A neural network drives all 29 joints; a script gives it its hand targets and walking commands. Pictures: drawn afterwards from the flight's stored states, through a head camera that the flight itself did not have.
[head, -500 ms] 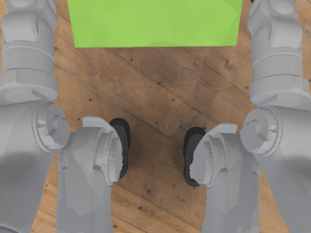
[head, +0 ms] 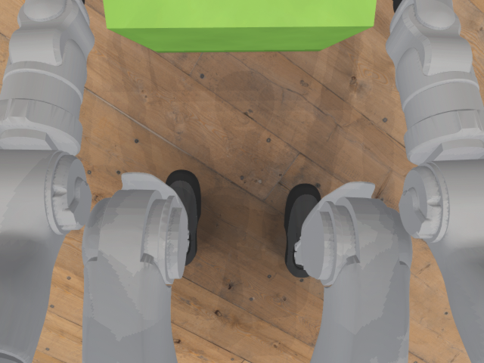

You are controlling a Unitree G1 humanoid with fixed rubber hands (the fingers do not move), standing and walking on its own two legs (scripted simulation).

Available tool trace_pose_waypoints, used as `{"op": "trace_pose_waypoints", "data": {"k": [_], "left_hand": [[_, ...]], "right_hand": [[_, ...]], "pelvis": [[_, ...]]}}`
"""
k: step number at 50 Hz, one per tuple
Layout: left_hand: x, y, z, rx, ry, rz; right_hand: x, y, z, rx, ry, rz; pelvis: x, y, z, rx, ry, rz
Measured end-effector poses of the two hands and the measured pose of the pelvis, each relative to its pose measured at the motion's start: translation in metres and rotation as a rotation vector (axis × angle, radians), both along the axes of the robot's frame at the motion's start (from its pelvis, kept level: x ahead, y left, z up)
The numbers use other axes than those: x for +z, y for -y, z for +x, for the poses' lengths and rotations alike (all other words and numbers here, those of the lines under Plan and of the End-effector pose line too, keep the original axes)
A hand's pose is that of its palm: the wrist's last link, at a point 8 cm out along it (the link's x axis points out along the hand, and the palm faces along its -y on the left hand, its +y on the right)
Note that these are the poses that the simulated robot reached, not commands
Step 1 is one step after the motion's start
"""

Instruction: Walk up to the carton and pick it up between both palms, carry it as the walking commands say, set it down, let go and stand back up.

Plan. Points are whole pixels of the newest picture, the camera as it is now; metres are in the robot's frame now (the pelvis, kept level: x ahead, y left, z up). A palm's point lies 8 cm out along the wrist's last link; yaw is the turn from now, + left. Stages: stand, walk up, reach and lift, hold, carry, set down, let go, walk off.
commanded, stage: set down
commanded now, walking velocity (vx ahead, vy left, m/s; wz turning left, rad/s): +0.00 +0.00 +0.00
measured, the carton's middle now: out of the picture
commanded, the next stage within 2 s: let go in 1.72 s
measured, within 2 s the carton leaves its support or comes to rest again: neither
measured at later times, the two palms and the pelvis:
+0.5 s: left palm out of the picture +0.55 +0.27 -0.14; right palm out of the picture +0.57 -0.19 -0.14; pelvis +0.00 +0.00 +0.01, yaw +0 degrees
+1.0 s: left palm out of the picture +0.55 +0.29 +0.03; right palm out of the picture +0.58 -0.20 +0.02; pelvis +0.01 +0.00 +0.12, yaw +0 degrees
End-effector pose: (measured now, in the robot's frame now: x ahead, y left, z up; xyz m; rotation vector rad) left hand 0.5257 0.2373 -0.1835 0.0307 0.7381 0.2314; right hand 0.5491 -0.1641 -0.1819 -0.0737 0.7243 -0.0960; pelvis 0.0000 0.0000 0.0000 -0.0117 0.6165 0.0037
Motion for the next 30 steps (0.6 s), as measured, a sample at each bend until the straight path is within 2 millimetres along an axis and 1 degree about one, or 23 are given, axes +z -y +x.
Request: {"op": "trace_pose_waypoints", "data": {"k": [8,15,19,21,23,26,30], "left_hand": [[0.017,-0.018,0.005,0.033,0.005,0.007],[0.016,-0.029,0.002,0.035,-0.004,0.013],[0.018,-0.03,0.006,0.027,0.022,0.019],[0.024,-0.029,0.011,0.02,0.049,0.02],[0.035,-0.029,0.016,0.015,0.076,0.019],[0.055,-0.03,0.021,0.013,0.097,0.019],[0.084,-0.036,0.021,0.014,0.101,0.022]], "right_hand": [[0.014,0.017,0.006,-0.015,0.005,-0.015],[0.013,0.023,0.007,-0.01,0.001,-0.015],[0.015,0.025,0.011,-0.011,0.026,-0.013],[0.022,0.026,0.014,-0.009,0.05,-0.015],[0.032,0.027,0.017,-0.007,0.072,-0.02],[0.053,0.029,0.021,-0.005,0.09,-0.028],[0.082,0.031,0.025,-0.004,0.097,-0.029]], "pelvis": [[-0.003,-0.001,-0.008,0.0,0.025,0.003],[-0.002,0.0,-0.007,-0.002,0.017,0.002],[0.0,0.0,-0.005,-0.001,0.01,0.002],[0.001,0.0,-0.004,0.002,0.002,0.002],[0.004,0.001,-0.002,0.005,-0.008,0.002],[0.011,0.001,0.0,0.006,-0.028,0.002],[0.027,0.002,0.003,0.006,-0.07,0.001]]}}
